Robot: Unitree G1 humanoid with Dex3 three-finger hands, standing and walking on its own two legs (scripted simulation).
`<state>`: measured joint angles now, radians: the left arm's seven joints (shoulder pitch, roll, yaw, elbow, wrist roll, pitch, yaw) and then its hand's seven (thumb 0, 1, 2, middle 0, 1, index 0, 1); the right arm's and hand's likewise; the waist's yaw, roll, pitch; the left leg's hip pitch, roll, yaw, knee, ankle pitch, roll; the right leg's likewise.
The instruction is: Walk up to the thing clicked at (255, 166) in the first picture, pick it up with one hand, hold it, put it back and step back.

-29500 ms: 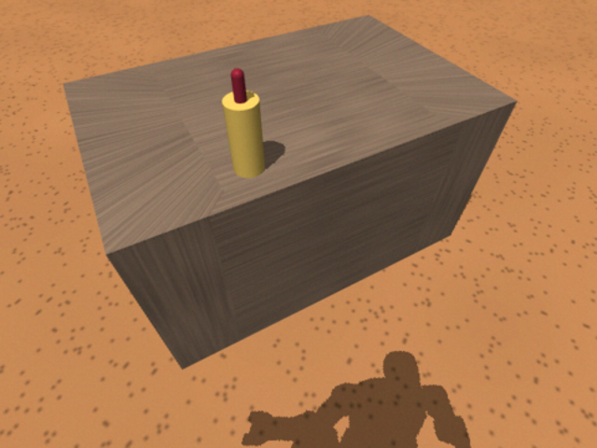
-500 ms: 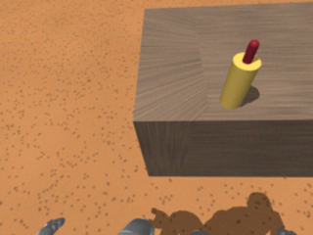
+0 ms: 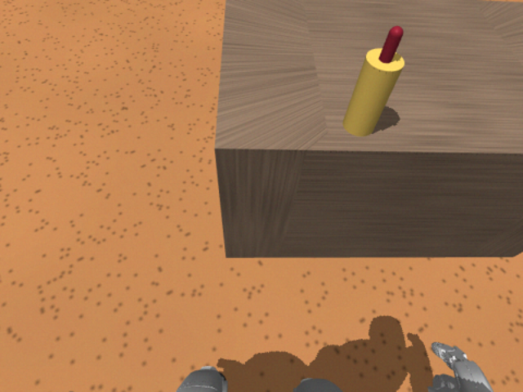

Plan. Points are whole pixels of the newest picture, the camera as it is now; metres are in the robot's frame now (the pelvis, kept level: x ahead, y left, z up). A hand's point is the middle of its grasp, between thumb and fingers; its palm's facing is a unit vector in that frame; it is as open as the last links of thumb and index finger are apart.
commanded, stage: step back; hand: right
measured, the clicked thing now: (375, 83) +0.72 -0.21 +0.01
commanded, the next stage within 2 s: stand in 1.96 s
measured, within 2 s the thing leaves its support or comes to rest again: neither
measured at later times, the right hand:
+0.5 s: hand out of the picture -0.07 -0.29 -0.16, palm faces -0.12 +0.91 -0.39, open 7.4 cm
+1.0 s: hand out of the picture -0.20 -0.34 -0.16, palm faces -0.13 +0.92 -0.38, open 7.4 cm
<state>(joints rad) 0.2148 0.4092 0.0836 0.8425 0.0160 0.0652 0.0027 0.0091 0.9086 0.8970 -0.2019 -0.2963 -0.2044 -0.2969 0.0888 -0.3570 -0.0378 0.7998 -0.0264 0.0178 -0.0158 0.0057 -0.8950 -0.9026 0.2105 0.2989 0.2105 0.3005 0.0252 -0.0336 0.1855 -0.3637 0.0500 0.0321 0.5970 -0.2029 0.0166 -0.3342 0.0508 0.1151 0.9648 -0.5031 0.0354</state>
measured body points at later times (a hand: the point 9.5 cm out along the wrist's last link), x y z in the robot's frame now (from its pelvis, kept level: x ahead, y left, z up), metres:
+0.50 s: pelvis -0.16 -0.03 -0.01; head -0.10 -0.02 +0.44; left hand -0.04 +0.29 -0.12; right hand -0.07 -0.34 -0.13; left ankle -0.16 +0.09 -0.73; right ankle -0.09 -0.15 -0.71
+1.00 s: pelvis -0.32 -0.08 +0.00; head -0.27 -0.09 +0.44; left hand -0.27 +0.25 -0.10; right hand -0.19 -0.38 -0.13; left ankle -0.35 +0.07 -0.68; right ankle -0.27 -0.19 -0.73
